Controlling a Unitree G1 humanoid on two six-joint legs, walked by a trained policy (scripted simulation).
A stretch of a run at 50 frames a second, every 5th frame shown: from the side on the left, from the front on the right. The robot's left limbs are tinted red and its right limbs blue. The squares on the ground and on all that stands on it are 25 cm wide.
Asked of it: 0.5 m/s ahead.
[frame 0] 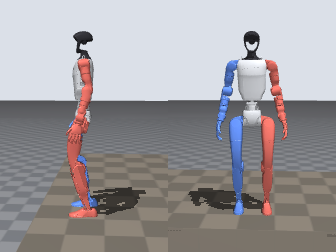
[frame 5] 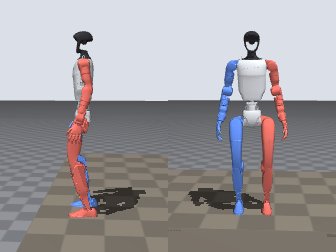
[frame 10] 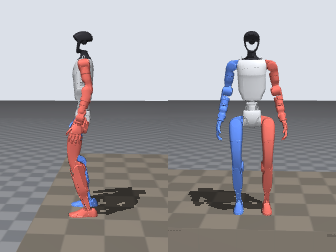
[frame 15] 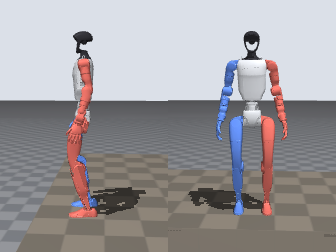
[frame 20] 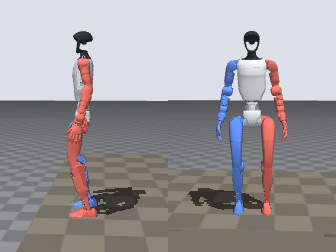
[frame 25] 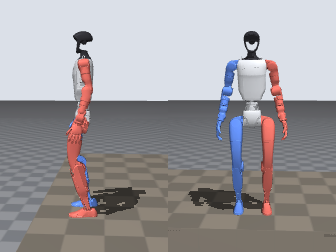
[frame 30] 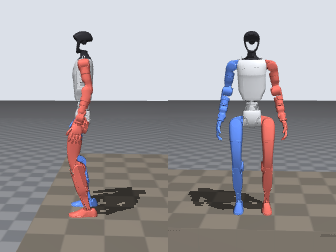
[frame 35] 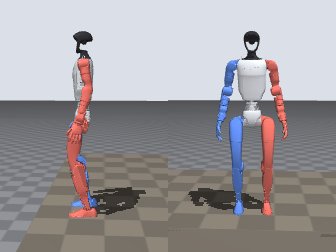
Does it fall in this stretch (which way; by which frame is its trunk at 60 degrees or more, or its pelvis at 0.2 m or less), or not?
no
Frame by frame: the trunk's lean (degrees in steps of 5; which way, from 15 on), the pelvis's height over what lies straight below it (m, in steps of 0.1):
0: 0, 0.8
5: 0, 0.8
10: 0, 0.8
15: 0, 0.8
20: 0, 0.8
25: 0, 0.8
30: 0, 0.8
35: 0, 0.8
